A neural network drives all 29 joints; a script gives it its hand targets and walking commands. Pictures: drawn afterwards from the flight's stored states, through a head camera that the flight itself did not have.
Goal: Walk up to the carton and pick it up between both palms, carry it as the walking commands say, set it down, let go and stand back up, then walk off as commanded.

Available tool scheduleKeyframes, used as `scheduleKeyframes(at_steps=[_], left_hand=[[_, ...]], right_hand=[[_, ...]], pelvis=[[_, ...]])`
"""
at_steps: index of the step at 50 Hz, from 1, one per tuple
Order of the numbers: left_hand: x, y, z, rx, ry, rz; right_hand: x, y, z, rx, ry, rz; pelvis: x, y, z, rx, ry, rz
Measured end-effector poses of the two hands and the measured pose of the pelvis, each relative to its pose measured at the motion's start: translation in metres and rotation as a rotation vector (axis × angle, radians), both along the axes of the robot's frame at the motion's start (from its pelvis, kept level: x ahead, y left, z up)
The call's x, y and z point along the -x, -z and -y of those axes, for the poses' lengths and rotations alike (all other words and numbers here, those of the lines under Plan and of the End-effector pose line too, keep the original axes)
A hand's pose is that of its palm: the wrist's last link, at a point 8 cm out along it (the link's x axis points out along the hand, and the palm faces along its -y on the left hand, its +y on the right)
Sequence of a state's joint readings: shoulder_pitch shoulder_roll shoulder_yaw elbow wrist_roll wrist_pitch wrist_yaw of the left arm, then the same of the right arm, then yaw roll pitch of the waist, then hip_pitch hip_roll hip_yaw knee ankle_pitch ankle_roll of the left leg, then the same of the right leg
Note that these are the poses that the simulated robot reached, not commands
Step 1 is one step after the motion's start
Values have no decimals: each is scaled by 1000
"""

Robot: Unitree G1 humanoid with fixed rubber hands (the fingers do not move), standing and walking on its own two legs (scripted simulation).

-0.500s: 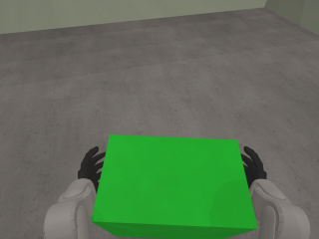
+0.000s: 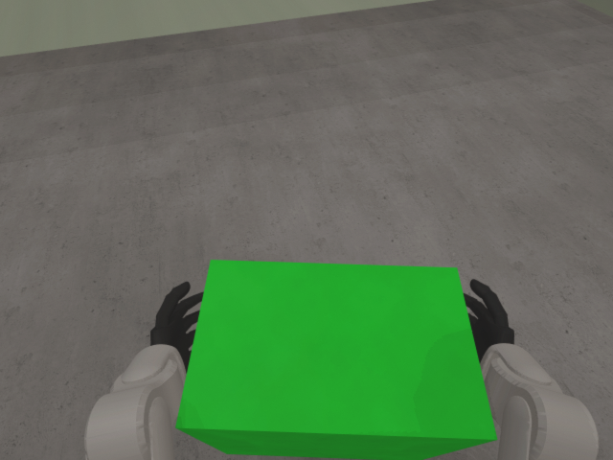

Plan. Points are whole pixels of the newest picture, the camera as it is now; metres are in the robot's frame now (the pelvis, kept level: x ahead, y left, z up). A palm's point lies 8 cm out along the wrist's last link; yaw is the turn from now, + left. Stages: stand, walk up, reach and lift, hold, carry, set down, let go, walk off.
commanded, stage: carry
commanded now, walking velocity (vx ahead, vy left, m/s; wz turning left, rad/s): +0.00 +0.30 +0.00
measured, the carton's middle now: (326, 373) +0.22 +0.00 +0.01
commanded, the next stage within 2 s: none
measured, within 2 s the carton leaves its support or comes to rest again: neither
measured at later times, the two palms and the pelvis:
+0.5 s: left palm (38, 357) +0.21 +0.31 +0.09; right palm (366, 372) +0.20 -0.04 +0.07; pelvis -0.02 +0.15 +0.01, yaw -1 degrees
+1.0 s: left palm out of the picture +0.19 +0.47 +0.08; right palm (211, 407) +0.17 +0.12 +0.07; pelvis -0.04 +0.32 +0.00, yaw -4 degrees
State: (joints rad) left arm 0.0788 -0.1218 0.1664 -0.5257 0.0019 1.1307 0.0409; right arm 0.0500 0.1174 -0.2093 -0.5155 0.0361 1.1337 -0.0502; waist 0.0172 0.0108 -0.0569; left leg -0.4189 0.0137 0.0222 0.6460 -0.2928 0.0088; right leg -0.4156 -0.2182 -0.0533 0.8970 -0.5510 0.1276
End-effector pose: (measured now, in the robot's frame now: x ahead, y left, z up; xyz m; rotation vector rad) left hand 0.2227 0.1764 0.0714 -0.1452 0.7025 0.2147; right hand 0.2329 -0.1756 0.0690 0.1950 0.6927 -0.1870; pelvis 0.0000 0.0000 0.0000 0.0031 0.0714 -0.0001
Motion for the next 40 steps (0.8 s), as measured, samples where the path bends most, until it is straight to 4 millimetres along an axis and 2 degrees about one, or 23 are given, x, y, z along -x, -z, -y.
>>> scheduleKeyframes(at_steps=[5, 12, 17, 20, 24, 29, 31, 36, 40], left_hand=[[0, 0, -26, 16, 27, 0], [-7, -6, -41, -28, 101, 25], [1, -10, -64, -19, 89, 13], [6, -17, -86, -24, 71, 12], [14, -17, -126, -28, 41, 10], [22, -2, -189, -4, 8, 11], [28, 3, -208, 12, 2, -12], [32, 5, -239, 41, 11, -18], [25, -1, -252, 7, 56, 6]], right_hand=[[10, -5, -26, 15, 26, -1], [29, 6, -42, -31, 100, 24], [37, 2, -65, -28, 92, 12], [34, -4, -87, -30, 73, 12], [29, -5, -126, -30, 42, 9], [26, 1, -188, -4, 8, 11], [29, -1, -208, 12, 1, -11], [37, -9, -239, 40, 10, -18], [45, -3, -252, 8, 53, 6]], pelvis=[[4, -3, -31, 12, 32, 30], [8, 5, -66, -32, 105, 10], [12, -1, -87, -27, 80, 0], [15, -7, -106, -29, 61, -11], [19, -9, -138, -32, 31, -13], [22, 2, -192, -12, 3, 5], [24, -1, -208, 0, 12, 24], [30, -5, -239, 28, 23, 36], [32, -1, -264, 2, 74, 11]])
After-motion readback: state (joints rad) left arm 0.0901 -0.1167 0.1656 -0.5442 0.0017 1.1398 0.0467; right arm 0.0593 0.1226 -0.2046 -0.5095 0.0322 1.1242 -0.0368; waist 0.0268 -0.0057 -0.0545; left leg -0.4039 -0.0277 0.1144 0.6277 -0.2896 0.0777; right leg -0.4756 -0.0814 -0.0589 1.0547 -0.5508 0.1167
